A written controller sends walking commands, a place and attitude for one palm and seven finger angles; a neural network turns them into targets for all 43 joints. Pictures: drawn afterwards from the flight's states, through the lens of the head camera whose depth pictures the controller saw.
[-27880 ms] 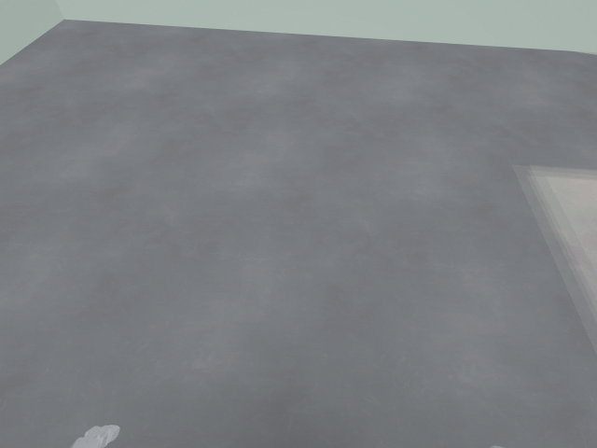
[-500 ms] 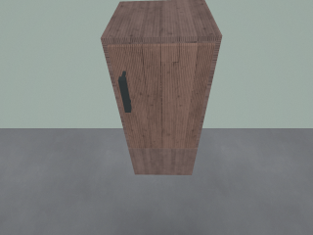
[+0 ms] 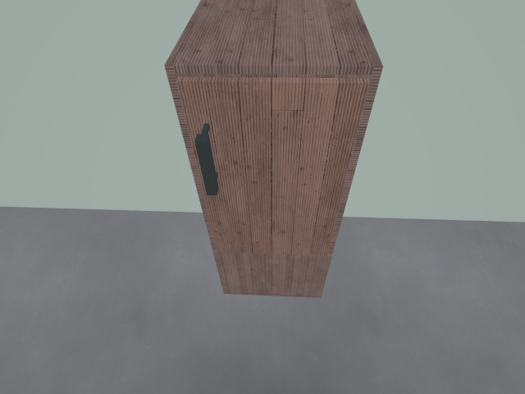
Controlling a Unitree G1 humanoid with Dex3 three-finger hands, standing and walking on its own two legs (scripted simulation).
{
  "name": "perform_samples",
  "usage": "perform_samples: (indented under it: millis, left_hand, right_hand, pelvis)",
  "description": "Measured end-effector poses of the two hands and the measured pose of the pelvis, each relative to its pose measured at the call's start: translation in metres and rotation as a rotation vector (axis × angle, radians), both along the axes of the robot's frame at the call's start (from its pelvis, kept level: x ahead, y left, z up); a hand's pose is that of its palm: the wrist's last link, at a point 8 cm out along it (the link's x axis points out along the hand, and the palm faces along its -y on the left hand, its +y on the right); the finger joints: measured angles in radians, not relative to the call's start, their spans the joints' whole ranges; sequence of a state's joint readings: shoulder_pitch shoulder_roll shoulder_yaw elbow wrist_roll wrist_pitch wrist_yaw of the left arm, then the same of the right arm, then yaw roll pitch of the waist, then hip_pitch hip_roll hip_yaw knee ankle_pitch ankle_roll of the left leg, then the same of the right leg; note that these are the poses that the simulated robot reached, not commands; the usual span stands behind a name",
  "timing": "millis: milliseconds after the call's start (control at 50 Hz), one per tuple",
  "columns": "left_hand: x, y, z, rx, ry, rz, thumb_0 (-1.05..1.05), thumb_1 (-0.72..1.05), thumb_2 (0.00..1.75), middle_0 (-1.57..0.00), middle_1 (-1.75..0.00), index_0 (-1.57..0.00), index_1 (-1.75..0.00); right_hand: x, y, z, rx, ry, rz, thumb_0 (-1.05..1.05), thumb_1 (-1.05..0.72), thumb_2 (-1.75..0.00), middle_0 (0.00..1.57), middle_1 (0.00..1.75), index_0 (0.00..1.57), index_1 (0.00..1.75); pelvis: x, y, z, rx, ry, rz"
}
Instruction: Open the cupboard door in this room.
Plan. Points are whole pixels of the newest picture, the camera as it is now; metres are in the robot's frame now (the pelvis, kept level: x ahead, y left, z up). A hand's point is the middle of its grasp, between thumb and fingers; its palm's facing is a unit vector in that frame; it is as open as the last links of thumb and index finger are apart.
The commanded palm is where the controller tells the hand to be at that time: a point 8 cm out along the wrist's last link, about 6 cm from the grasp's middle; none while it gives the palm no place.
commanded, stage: come to a stop and stand still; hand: left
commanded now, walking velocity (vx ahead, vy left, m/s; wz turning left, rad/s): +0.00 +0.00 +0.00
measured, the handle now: (209, 160) +0.57 +0.15 +0.01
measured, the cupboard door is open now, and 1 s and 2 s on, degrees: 0 0 0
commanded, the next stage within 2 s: look again from close up in 0.20 s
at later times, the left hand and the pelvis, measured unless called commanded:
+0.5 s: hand out of the picture +0.03 +0.17 -0.17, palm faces +0.03 -0.98 -0.22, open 7.3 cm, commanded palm none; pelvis +0.01 -0.01 +0.00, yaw +0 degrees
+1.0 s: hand (144, 385) +0.15 +0.20 -0.08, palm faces +0.28 -0.95 -0.15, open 7.4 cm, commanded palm +0.12 +0.24 -0.06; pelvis +0.01 +0.00 -0.01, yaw +3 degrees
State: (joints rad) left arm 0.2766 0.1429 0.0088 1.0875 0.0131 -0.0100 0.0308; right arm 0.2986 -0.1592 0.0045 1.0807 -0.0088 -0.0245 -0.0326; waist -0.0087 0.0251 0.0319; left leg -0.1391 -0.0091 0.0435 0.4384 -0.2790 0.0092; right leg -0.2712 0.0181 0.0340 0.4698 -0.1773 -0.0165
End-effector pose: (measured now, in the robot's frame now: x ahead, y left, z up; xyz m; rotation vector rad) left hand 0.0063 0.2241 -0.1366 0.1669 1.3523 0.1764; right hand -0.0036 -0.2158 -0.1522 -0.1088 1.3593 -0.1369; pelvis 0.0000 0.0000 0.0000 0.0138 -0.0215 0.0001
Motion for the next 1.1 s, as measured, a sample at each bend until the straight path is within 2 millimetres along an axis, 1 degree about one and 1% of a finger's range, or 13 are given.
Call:
perform_samples:
  millis: [80, 180, 400, 600, 740, 880, 900, 920, 960, 1000, 1040, 1080, 1100]
  left_hand:
    - [0.005, -0.001, 0.0, -0.001, -0.003, -0.001, 0.02, 0.93, 0.9, -0.2, -0.3, -0.2, -0.3]
    - [0.011, -0.002, 0.0, -0.002, -0.007, -0.002, 0.02, 0.93, 0.9, -0.2, -0.3, -0.2, -0.3]
    - [0.02, -0.003, 0.0, -0.002, -0.015, -0.004, 0.01, 0.92, 0.9, -0.2, -0.3, -0.2, -0.3]
    - [0.022, -0.004, -0.001, -0.004, -0.011, -0.007, 0.01, 0.92, 0.9, -0.2, -0.3, -0.2, -0.3]
    - [0.019, -0.004, -0.002, -0.008, -0.003, -0.005, 0.01, 0.92, 0.9, -0.2, -0.3, -0.2, -0.3]
    - [0.016, -0.005, -0.004, -0.009, 0.006, -0.004, 0.01, 0.92, 0.9, -0.2, -0.3, -0.2, -0.3]
    - [0.024, -0.002, 0.001, -0.009, -0.042, 0.051, 0.02, 0.93, 0.89, -0.2, -0.3, -0.2, -0.3]
    - [0.04, 0.004, 0.014, 0.003, -0.16, 0.087, 0.02, 0.93, 0.89, -0.2, -0.3, -0.2, -0.3]
    - [0.078, 0.012, 0.048, 0.04, -0.436, 0.116, 0.03, 0.93, 0.89, -0.2, -0.3, -0.2, -0.31]
    - [0.117, 0.018, 0.082, 0.044, -0.693, 0.117, 0.03, 0.91, 0.88, -0.2, -0.32, -0.2, -0.32]
    - [0.15, 0.021, 0.107, 0.021, -0.931, 0.087, 0.03, 0.87, 0.87, -0.2, -0.33, -0.2, -0.33]
    - [0.171, 0.021, 0.123, -0.025, -1.136, 0.029, 0.02, 0.84, 0.86, -0.2, -0.35, -0.2, -0.35]
    - [0.177, 0.02, 0.127, -0.053, -1.224, -0.01, 0.02, 0.82, 0.85, -0.2, -0.36, -0.2, -0.37]
  right_hand:
    - [0.009, -0.004, 0.001, -0.008, -0.008, 0.003, 0.01, -0.9, -0.9, 0.2, 0.29, 0.2, 0.29]
    - [0.013, -0.008, 0.003, -0.016, -0.004, 0.005, 0.01, -0.91, -0.9, 0.2, 0.29, 0.2, 0.29]
    - [0.002, -0.009, 0.004, -0.019, 0.042, 0.0, 0.01, -0.9, -0.9, 0.2, 0.29, 0.2, 0.29]
    - [-0.007, -0.007, 0.004, -0.013, 0.071, -0.01, 0.01, -0.9, -0.9, 0.2, 0.29, 0.2, 0.29]
    - [-0.008, -0.006, 0.005, -0.014, 0.078, -0.011, 0.01, -0.9, -0.9, 0.2, 0.29, 0.2, 0.29]
    - [-0.005, -0.007, 0.005, -0.018, 0.076, -0.011, 0.01, -0.9, -0.9, 0.2, 0.29, 0.2, 0.29]
    - [0.0, -0.008, 0.006, -0.024, 0.044, -0.014, 0.01, -0.9, -0.9, 0.2, 0.29, 0.2, 0.29]
    - [0.009, -0.01, 0.009, -0.041, -0.021, -0.009, 0.01, -0.9, -0.9, 0.2, 0.29, 0.2, 0.29]
    - [0.035, -0.016, 0.015, -0.074, -0.183, -0.001, 0.01, -0.9, -0.9, 0.2, 0.29, 0.2, 0.29]
    - [0.067, -0.022, 0.021, -0.094, -0.341, 0.031, 0.02, -0.9, -0.9, 0.2, 0.29, 0.2, 0.29]
    - [0.102, -0.028, 0.03, -0.111, -0.492, 0.074, 0.02, -0.9, -0.9, 0.2, 0.29, 0.2, 0.29]
    - [0.137, -0.033, 0.041, -0.125, -0.635, 0.12, 0.02, -0.9, -0.9, 0.2, 0.29, 0.2, 0.29]
    - [0.154, -0.035, 0.048, -0.133, -0.703, 0.145, 0.02, -0.9, -0.9, 0.2, 0.29, 0.2, 0.29]
  pelvis:
    - [0.004, -0.002, 0.0, -0.002, -0.002, 0.0]
    - [0.008, -0.004, 0.001, -0.004, -0.001, 0.001]
    - [0.013, -0.006, 0.002, -0.005, -0.002, 0.004]
    - [0.014, -0.007, 0.002, -0.006, -0.001, 0.003]
    - [0.015, -0.007, 0.002, -0.007, -0.001, 0.004]
    - [0.015, -0.005, 0.001, -0.013, 0.004, 0.001]
    - [0.014, -0.005, 0.0, -0.013, 0.004, 0.003]
    - [0.014, -0.004, -0.001, -0.009, 0.004, 0.005]
    - [0.013, -0.002, -0.003, -0.005, 0.015, 0.025]
    - [0.009, -0.001, -0.007, -0.005, 0.035, 0.056]
    - [0.004, -0.001, -0.014, -0.005, 0.075, 0.069]
    - [-0.001, -0.001, -0.025, -0.001, 0.119, 0.064]
    - [-0.003, -0.001, -0.032, 0.0, 0.139, 0.06]
